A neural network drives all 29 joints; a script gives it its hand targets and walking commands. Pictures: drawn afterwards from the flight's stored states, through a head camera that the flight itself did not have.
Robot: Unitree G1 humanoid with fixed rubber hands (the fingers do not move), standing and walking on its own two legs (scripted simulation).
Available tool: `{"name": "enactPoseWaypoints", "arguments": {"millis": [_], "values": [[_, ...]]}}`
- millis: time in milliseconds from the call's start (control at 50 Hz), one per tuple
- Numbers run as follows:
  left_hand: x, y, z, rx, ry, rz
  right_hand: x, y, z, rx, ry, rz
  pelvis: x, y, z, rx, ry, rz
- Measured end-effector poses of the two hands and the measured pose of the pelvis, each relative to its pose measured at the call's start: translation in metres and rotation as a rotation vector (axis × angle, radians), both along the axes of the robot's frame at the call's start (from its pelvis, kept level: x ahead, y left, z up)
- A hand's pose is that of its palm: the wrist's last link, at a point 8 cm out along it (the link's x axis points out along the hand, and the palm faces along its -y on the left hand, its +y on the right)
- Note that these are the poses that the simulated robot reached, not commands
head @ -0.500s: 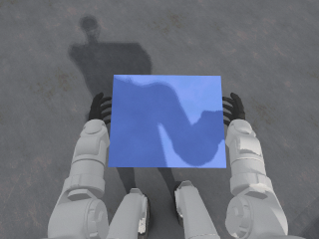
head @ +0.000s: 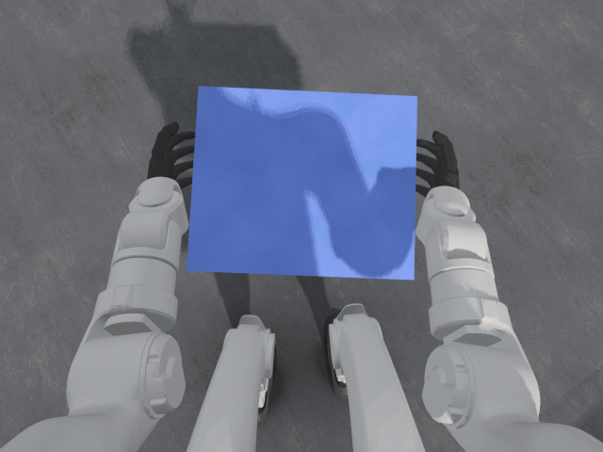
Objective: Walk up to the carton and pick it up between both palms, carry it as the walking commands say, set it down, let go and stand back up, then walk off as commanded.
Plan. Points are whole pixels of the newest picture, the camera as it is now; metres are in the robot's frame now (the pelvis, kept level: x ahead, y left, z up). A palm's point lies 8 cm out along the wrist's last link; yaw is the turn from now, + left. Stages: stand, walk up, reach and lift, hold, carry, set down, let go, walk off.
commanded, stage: set down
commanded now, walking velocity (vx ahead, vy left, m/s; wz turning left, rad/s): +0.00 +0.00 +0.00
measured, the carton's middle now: (303, 193) +0.45 -0.01 -0.15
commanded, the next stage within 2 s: none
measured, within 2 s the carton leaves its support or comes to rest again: neither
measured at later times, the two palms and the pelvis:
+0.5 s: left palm (187, 184) +0.47 +0.17 -0.16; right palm (419, 198) +0.44 -0.19 -0.16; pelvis -0.02 +0.00 -0.07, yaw +1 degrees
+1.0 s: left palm (210, 194) +0.50 +0.16 -0.29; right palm (398, 206) +0.46 -0.20 -0.29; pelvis -0.06 +0.01 -0.16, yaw +1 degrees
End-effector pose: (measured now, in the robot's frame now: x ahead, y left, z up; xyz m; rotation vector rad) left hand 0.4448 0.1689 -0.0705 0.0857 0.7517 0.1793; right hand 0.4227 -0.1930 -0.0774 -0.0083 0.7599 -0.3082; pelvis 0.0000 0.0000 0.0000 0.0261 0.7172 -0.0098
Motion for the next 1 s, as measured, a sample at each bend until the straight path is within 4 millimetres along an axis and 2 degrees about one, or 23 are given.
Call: {"name": "enactPoseWaypoints", "arguments": {"millis": [260,540,640,720,800,920,1000], "values": [[0.016,-0.001,-0.041,0.014,-0.005,-0.017,0.009,0.000,-0.047,-0.004,-0.005,-0.001,-0.008,-0.008,-0.038,0.011,0.043,0.009],[0.029,-0.001,-0.094,0.012,-0.009,-0.043,0.018,0.000,-0.093,-0.026,-0.008,-0.011,-0.024,-0.003,-0.079,0.007,0.048,0.014],[0.036,0.001,-0.116,0.010,-0.022,-0.048,0.025,0.002,-0.112,-0.039,-0.021,-0.006,-0.034,0.001,-0.094,0.000,-0.007,0.021],[0.043,-0.001,-0.140,0.010,-0.040,-0.064,0.028,0.000,-0.134,-0.044,-0.037,-0.019,-0.044,0.004,-0.104,-0.009,-0.097,0.027],[0.049,-0.004,-0.170,-0.004,-0.083,-0.062,0.032,-0.003,-0.164,-0.046,-0.082,-0.032,-0.060,0.007,-0.110,-0.019,-0.271,0.029],[0.046,-0.005,-0.210,-0.002,-0.061,-0.048,0.033,-0.004,-0.205,-0.020,-0.063,-0.039,-0.061,0.008,-0.145,-0.011,-0.228,0.023],[0.050,-0.005,-0.218,0.012,-0.048,-0.052,0.038,-0.003,-0.216,-0.006,-0.050,-0.042,-0.063,0.007,-0.160,0.002,-0.239,0.023]]}}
